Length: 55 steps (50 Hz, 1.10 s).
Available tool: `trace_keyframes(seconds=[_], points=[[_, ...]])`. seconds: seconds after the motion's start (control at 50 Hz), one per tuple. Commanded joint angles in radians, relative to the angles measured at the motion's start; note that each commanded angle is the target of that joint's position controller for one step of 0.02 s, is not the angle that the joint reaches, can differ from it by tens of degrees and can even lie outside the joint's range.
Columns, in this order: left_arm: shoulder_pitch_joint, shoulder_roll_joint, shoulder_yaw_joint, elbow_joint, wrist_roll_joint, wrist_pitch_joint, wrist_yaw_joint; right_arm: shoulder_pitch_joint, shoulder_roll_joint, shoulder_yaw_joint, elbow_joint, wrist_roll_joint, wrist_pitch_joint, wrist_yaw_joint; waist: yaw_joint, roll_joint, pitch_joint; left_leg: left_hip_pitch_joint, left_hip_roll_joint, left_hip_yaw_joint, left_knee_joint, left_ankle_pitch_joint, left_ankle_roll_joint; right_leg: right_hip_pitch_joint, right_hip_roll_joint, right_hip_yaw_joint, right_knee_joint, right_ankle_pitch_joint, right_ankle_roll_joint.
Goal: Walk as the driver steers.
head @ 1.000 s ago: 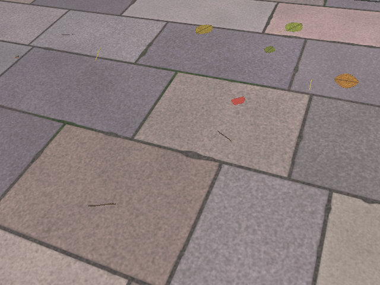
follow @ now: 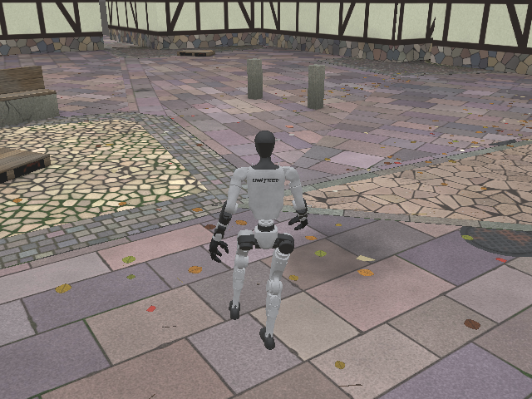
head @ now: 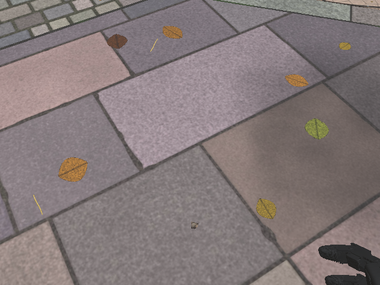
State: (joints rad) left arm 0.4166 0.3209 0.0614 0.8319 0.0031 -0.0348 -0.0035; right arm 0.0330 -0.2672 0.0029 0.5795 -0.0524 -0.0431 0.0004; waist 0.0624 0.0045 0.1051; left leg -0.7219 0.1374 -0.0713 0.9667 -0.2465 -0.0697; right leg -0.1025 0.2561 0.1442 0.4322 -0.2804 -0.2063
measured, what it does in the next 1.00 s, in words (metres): walks ahead, turning right: left foot, then right foot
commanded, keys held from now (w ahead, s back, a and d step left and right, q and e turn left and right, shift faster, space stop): e+shift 0.84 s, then w+e+shift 0.02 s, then w+shift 0.14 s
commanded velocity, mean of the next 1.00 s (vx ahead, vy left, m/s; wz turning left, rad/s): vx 0.17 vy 0.00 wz -0.96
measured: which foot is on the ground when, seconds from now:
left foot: up 0.00-0.12, down 0.14-0.54, up 0.56-0.94, down 0.96-1.00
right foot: down 0.00-0.12, up 0.14-0.52, down 0.54-0.94, up 0.96-1.00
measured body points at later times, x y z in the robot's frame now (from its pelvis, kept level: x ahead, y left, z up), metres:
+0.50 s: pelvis +0.22 +0.03 +0.00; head +0.25 -0.01 +0.45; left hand +0.54 +0.15 -0.06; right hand +0.16 -0.27 -0.12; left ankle +0.30 +0.14 -0.73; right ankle +0.24 -0.09 -0.71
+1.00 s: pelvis +0.29 -0.01 +0.00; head +0.31 -0.02 +0.45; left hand +0.60 +0.06 -0.11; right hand +0.14 -0.28 -0.09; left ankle +0.38 +0.05 -0.73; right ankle +0.22 -0.08 -0.71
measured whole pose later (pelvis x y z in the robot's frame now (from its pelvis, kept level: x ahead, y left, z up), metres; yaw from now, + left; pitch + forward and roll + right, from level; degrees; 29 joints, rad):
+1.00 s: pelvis +0.29 -0.01 +0.00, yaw -56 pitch +2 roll -1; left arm 0.25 0.31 0.09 0.69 0.03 0.05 -0.03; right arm 0.21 -0.30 -0.04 0.66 -0.03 0.02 -0.02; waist 0.01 -0.01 0.00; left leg -0.30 -0.03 -0.04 0.55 -0.30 0.02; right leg -0.42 0.20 0.24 0.77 -0.39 -0.06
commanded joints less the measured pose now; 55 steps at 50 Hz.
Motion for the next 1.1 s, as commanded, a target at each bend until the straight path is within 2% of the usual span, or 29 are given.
trace_keyframes(seconds=[0.02,0.06,0.1,0.12,0.14,0.16,0.18,0.2,0.22,0.28,0.34,0.4,0.5,0.52,0.54,0.56,0.58,0.62,0.66,0.72,0.84,0.88,0.92,0.94,0.96,0.98,1.0,1.04,1.1], points=[[-0.038,0.147,0.046,-0.061,-0.005,-0.011,0.003,0.033,-0.060,-0.008,-0.040,0.018,0.004,-0.001,-0.035,0.001,-0.097,0.361,-0.155,0.146,-0.239,0.255,0.026,-0.239,-0.135,0.150,-0.016,0.910,0.032],[-0.023,0.151,0.050,-0.050,-0.008,-0.001,0.008,0.048,-0.079,-0.011,-0.039,0.027,0.003,-0.007,-0.032,-0.025,-0.140,0.516,-0.224,0.122,-0.366,0.327,0.043,-0.235,-0.120,0.208,0.072,0.862,0.094],[-0.097,0.184,0.063,-0.077,-0.003,-0.007,0.014,0.191,-0.156,-0.037,-0.001,0.030,-0.003,-0.031,-0.128,-0.038,-0.203,0.693,-0.221,0.048,-0.484,0.393,0.056,-0.213,-0.109,0.256,0.307,0.773,0.155],[-0.142,0.173,0.061,-0.096,-0.010,-0.013,0.010,0.347,-0.194,-0.053,0.049,0.024,-0.014,-0.043,-0.218,0.003,-0.248,0.860,-0.128,-0.007,-0.575,0.562,0.082,-0.262,-0.068,0.186,0.553,0.534,0.190],[-0.103,0.057,0.036,-0.124,-0.017,-0.007,0.016,0.414,-0.224,-0.056,0.063,0.015,-0.020,-0.049,-0.190,0.128,-0.330,1.036,0.153,-0.177,-0.463,1.013,0.139,-0.406,0.006,0.056,0.863,-0.397,0.193],[0.078,0.062,0.032,-0.137,-0.024,0.004,0.038,0.422,-0.205,-0.048,0.026,-0.007,-0.014,-0.034,-0.095,0.104,-0.487,1.119,0.412,-0.367,-0.317,1.377,0.243,-0.473,-0.053,0.047,1.052,-0.475,0.200],[0.076,0.109,0.034,-0.137,-0.009,0.017,0.043,0.330,-0.205,-0.070,0.015,0.009,-0.006,-0.036,-0.098,0.160,-0.554,1.078,0.450,-0.461,-0.392,1.121,0.365,-0.529,-0.104,0.004,1.170,-0.318,0.213],[-0.011,0.129,0.038,-0.143,0.019,0.034,0.035,0.222,-0.139,-0.056,-0.016,0.021,0.000,-0.044,-0.086,0.107,-0.446,0.901,0.359,-0.397,-0.492,0.762,0.358,-0.553,-0.160,-0.036,1.111,-0.201,0.214],[-0.076,0.135,0.047,-0.149,0.032,0.052,0.014,0.171,-0.077,-0.032,-0.017,0.020,0.006,-0.044,-0.071,0.068,-0.322,0.760,0.260,-0.266,-0.550,0.561,0.312,-0.536,-0.192,-0.049,1.042,-0.166,0.225],[-0.113,0.073,0.036,-0.183,0.023,0.098,-0.027,0.176,-0.117,-0.043,0.036,0.024,0.005,-0.039,-0.046,0.102,-0.157,0.513,0.187,-0.030,-0.635,0.587,0.266,-0.450,-0.236,-0.083,0.857,-0.146,0.236],[-0.166,0.030,0.016,-0.230,0.021,0.104,-0.039,0.179,-0.146,-0.061,0.060,0.024,0.000,-0.027,-0.034,0.123,-0.185,0.517,0.200,0.074,-0.637,0.631,0.258,-0.418,-0.274,-0.111,0.678,-0.069,0.218],[-0.216,0.034,0.011,-0.260,0.011,0.109,-0.051,0.119,-0.153,-0.069,0.048,0.026,0.007,-0.015,-0.018,0.156,-0.189,0.436,0.182,0.202,-0.627,0.449,0.204,-0.275,-0.288,-0.163,0.476,0.036,0.191],[-0.326,0.075,0.029,-0.314,0.006,0.116,-0.053,0.178,-0.206,-0.097,0.042,0.036,0.049,0.002,-0.063,0.155,-0.140,0.465,0.234,0.260,-0.527,0.152,0.130,-0.185,-0.255,-0.238,0.249,-0.051,0.166],[-0.292,0.081,0.035,-0.302,0.013,0.107,-0.048,0.205,-0.211,-0.102,0.048,0.039,0.062,0.005,-0.048,0.110,-0.148,0.451,0.220,0.288,-0.432,0.103,0.099,-0.120,-0.242,-0.226,0.171,-0.034,0.149],[-0.185,0.121,0.050,-0.267,0.026,0.091,-0.032,0.252,-0.202,-0.105,0.056,0.037,0.074,0.012,-0.006,-0.043,-0.176,0.354,0.173,0.328,-0.208,-0.006,0.048,0.019,-0.293,-0.072,0.039,0.040,0.112],[-0.186,0.287,0.085,-0.293,0.018,0.084,-0.008,0.271,-0.119,-0.082,-0.020,0.038,0.087,0.021,-0.051,-0.380,-0.149,0.060,0.001,0.364,0.095,-0.476,-0.045,0.093,-0.573,0.393,-0.066,0.422,-0.013],[-0.110,0.284,0.102,-0.301,0.004,0.079,0.001,0.178,-0.161,-0.084,-0.043,0.020,0.102,0.006,0.049,-0.235,-0.237,0.003,-0.047,0.140,0.221,-0.481,-0.053,0.093,-0.601,0.461,-0.069,0.544,-0.134],[-0.198,0.211,0.079,-0.280,0.011,0.085,0.016,0.155,-0.151,-0.082,-0.037,0.045,0.096,-0.007,-0.025,-0.155,-0.161,0.032,-0.015,0.070,0.185,-0.287,-0.036,0.002,-0.486,0.279,-0.070,0.425,-0.085],[-0.290,0.156,0.063,-0.296,0.008,0.091,0.017,0.174,-0.163,-0.088,-0.012,0.026,0.091,-0.017,-0.067,-0.147,-0.140,0.098,-0.031,0.070,0.135,-0.183,-0.021,-0.069,-0.394,0.208,-0.073,0.399,-0.039],[-0.244,0.155,0.063,-0.273,0.010,0.079,-0.003,0.176,-0.142,-0.082,0.001,0.029,0.101,-0.016,-0.062,-0.070,-0.192,0.148,-0.075,0.050,0.070,-0.176,-0.004,-0.069,-0.379,0.236,-0.052,0.469,-0.042],[-0.197,0.182,0.079,-0.239,0.020,0.077,-0.021,0.103,-0.117,-0.066,-0.019,0.039,0.095,-0.022,-0.031,-0.096,-0.200,0.221,-0.156,0.002,-0.135,-0.149,0.032,-0.080,-0.353,0.382,-0.046,0.327,-0.037],[-0.205,0.183,0.081,-0.240,0.028,0.077,-0.035,0.128,-0.124,-0.065,-0.007,0.034,0.086,-0.016,-0.035,-0.104,-0.239,0.331,-0.177,0.003,-0.213,-0.169,0.045,-0.136,-0.327,0.439,-0.099,-0.123,-0.037],[-0.269,0.161,0.073,-0.252,0.030,0.076,-0.044,0.203,-0.119,-0.069,0.024,0.043,0.078,-0.015,-0.095,-0.134,-0.204,0.558,-0.198,0.030,-0.366,-0.175,0.068,-0.325,-0.288,0.449,-0.114,-0.385,-0.002],[-0.305,0.135,0.064,-0.256,0.023,0.072,-0.038,0.293,-0.115,-0.073,0.056,0.044,0.069,-0.022,-0.162,-0.092,-0.170,0.745,-0.180,0.031,-0.502,-0.111,0.089,-0.489,-0.242,0.402,-0.054,-0.443,0.043],[-0.294,0.067,0.046,-0.259,0.020,0.061,-0.023,0.375,-0.181,-0.089,0.079,0.034,0.054,-0.035,-0.197,0.080,-0.149,0.865,-0.022,-0.120,-0.652,-0.285,0.112,-0.650,-0.142,0.250,0.192,-0.464,0.109],[-0.293,-0.002,0.021,-0.286,0.012,0.048,-0.016,0.350,-0.294,-0.109,0.058,0.010,0.042,-0.039,-0.173,0.246,-0.140,0.831,0.244,-0.540,-0.816,-0.606,0.171,-0.758,-0.008,0.080,0.489,-0.297,0.148],[-0.338,0.067,0.027,-0.291,0.040,0.037,-0.013,0.255,-0.275,-0.115,0.054,-0.003,0.038,-0.036,-0.121,0.124,-0.040,0.652,0.260,-0.613,-0.845,-0.650,0.201,-0.782,-0.118,0.106,0.597,-0.113,0.154],[-0.256,0.089,0.031,-0.239,0.039,0.025,-0.038,0.187,-0.176,-0.089,0.056,0.018,0.017,-0.012,-0.049,0.077,-0.029,0.586,0.151,-0.425,-0.812,-0.492,0.183,-0.709,-0.146,0.096,0.660,0.027,0.174],[-0.219,0.078,0.024,-0.209,0.050,0.026,-0.068,0.239,-0.155,-0.086,0.086,0.031,-0.011,0.005,-0.061,0.123,-0.053,0.575,0.070,-0.250,-0.823,-0.378,0.186,-0.675,-0.155,0.043,0.726,0.094,0.191]])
